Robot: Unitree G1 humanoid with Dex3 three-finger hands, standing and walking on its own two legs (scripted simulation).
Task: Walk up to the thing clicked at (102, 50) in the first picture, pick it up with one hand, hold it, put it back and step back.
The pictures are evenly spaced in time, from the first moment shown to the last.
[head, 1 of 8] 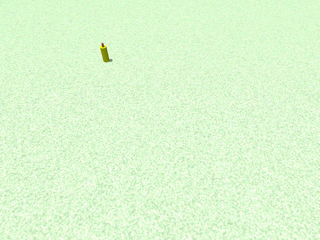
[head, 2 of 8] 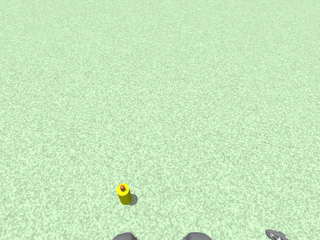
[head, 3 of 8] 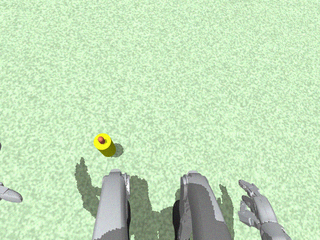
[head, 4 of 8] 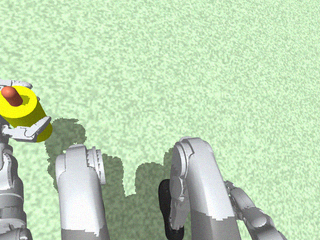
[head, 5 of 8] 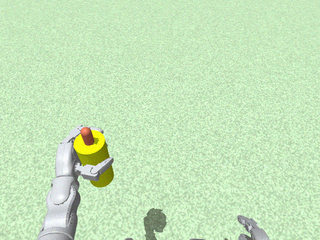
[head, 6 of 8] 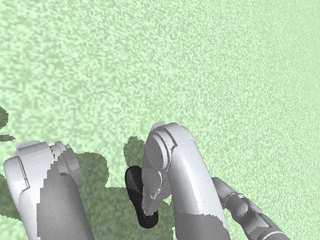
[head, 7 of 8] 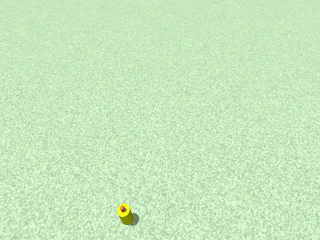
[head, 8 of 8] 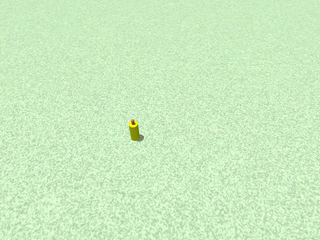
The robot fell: no
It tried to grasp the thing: yes
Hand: left
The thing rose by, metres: 0.66
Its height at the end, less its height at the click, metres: +0.00
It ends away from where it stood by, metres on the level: 0.02
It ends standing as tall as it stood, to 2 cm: yes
